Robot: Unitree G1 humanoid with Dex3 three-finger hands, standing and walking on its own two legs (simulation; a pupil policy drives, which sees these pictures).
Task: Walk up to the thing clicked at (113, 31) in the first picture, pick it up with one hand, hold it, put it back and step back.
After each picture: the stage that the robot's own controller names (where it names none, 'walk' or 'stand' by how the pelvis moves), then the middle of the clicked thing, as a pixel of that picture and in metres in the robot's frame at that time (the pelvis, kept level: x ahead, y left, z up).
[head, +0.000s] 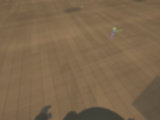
stand; (113, 32) +2.07 -0.60 -0.65
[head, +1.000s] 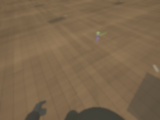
walk; (97, 36) +1.99 -0.09 -0.62
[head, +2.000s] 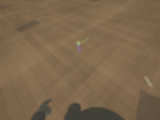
walk; (78, 47) +1.39 +0.29 -0.64
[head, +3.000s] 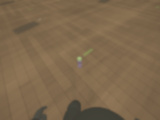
walk; (79, 62) +0.93 +0.22 -0.65
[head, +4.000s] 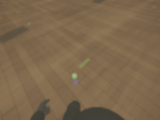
walk; (75, 79) +0.58 +0.22 -0.64
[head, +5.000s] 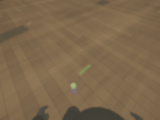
stand; (74, 88) +0.44 +0.19 -0.63
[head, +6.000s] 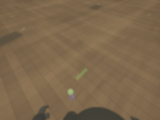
stand; (71, 94) +0.39 +0.21 -0.65
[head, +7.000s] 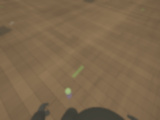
stand; (68, 93) +0.35 +0.22 -0.65
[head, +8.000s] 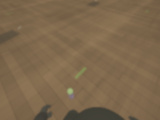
stand; (70, 94) +0.38 +0.22 -0.66
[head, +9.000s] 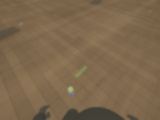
stand; (71, 92) +0.38 +0.21 -0.65
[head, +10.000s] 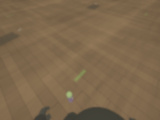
stand; (70, 97) +0.35 +0.22 -0.66
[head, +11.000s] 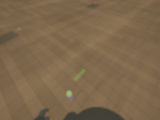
stand; (69, 96) +0.36 +0.22 -0.66
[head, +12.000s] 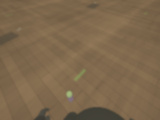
stand; (70, 96) +0.35 +0.22 -0.66
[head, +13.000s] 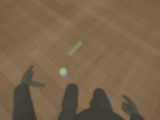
go down; (64, 74) +0.39 +0.24 -0.46
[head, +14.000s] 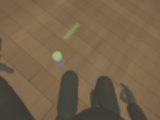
go down; (59, 60) +0.42 +0.29 -0.28
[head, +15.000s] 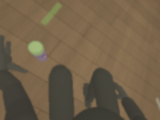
close in; (39, 53) +0.39 +0.32 -0.18
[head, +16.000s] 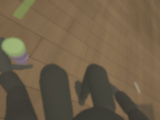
close; (18, 54) +0.38 +0.34 -0.15
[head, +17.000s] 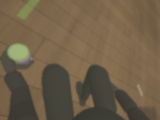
lift; (23, 57) +0.35 +0.33 -0.15
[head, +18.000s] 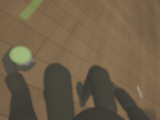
lift; (25, 59) +0.33 +0.33 -0.14
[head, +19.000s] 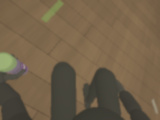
lift; (14, 66) +0.25 +0.41 -0.12
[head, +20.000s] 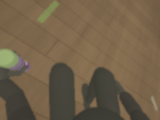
lift; (17, 63) +0.29 +0.40 -0.12
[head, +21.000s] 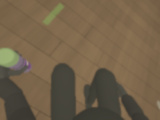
lift; (18, 63) +0.28 +0.41 -0.11
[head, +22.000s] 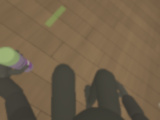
lift; (19, 62) +0.29 +0.41 -0.10
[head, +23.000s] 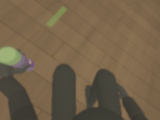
lift; (21, 61) +0.29 +0.41 -0.09
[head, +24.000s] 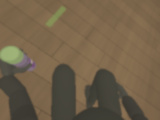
lift; (22, 61) +0.30 +0.40 -0.10
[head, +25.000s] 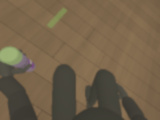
lift; (22, 62) +0.29 +0.40 -0.10
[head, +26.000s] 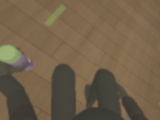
lift; (20, 60) +0.30 +0.41 -0.10
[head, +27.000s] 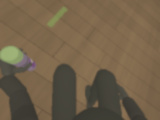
lift; (23, 61) +0.30 +0.40 -0.10
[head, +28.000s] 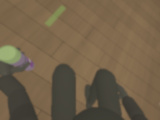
lift; (20, 61) +0.30 +0.41 -0.11
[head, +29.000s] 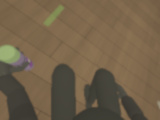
lift; (19, 60) +0.30 +0.41 -0.12
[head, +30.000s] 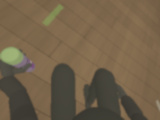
lift; (22, 62) +0.30 +0.40 -0.13
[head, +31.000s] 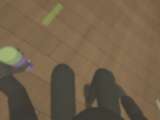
lift; (20, 61) +0.30 +0.40 -0.13
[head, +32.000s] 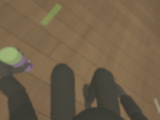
lift; (20, 62) +0.30 +0.40 -0.13
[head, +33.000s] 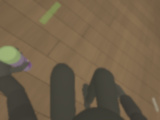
lift; (19, 61) +0.30 +0.40 -0.14
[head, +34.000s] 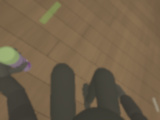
lift; (18, 61) +0.30 +0.41 -0.14
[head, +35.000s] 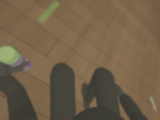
lift; (18, 61) +0.30 +0.40 -0.15
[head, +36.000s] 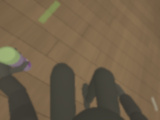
lift; (18, 61) +0.30 +0.40 -0.14
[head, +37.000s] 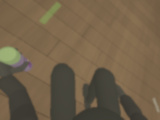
lift; (19, 61) +0.30 +0.40 -0.14
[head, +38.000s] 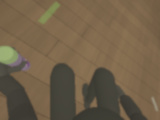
lift; (17, 61) +0.30 +0.41 -0.14
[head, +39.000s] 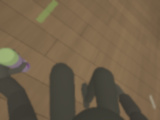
lift; (17, 62) +0.29 +0.40 -0.15
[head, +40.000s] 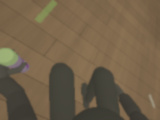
lift; (16, 63) +0.30 +0.40 -0.15
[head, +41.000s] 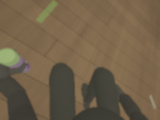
lift; (17, 63) +0.29 +0.40 -0.15
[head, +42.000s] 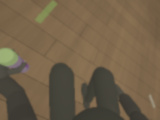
lift; (16, 63) +0.30 +0.41 -0.15
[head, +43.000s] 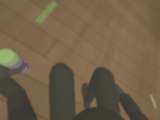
lift; (17, 63) +0.29 +0.41 -0.15
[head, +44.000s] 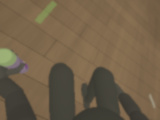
lift; (15, 63) +0.29 +0.41 -0.15
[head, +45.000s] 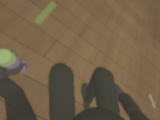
lift; (15, 64) +0.29 +0.41 -0.15
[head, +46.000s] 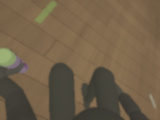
lift; (14, 63) +0.29 +0.41 -0.15
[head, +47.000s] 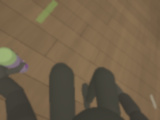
lift; (15, 63) +0.29 +0.41 -0.15
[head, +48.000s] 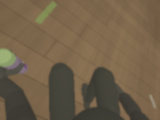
lift; (14, 63) +0.29 +0.41 -0.15
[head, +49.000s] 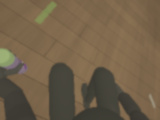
lift; (13, 63) +0.29 +0.42 -0.15
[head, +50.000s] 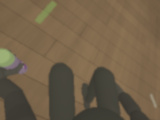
lift; (13, 64) +0.29 +0.42 -0.15
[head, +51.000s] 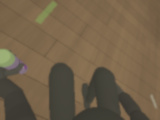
lift; (14, 64) +0.29 +0.42 -0.15
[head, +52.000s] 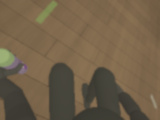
lift; (13, 64) +0.28 +0.42 -0.15
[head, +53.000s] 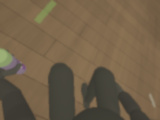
lift; (11, 64) +0.28 +0.42 -0.15
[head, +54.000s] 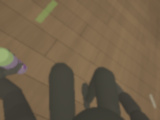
lift; (12, 63) +0.28 +0.42 -0.15
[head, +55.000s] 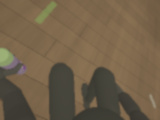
lift; (12, 64) +0.28 +0.42 -0.15
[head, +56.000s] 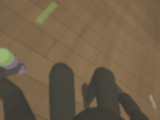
lift; (13, 64) +0.28 +0.42 -0.15
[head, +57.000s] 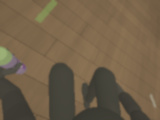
lift; (11, 63) +0.28 +0.43 -0.15
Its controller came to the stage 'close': yes
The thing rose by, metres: 0.08
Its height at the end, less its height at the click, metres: +0.00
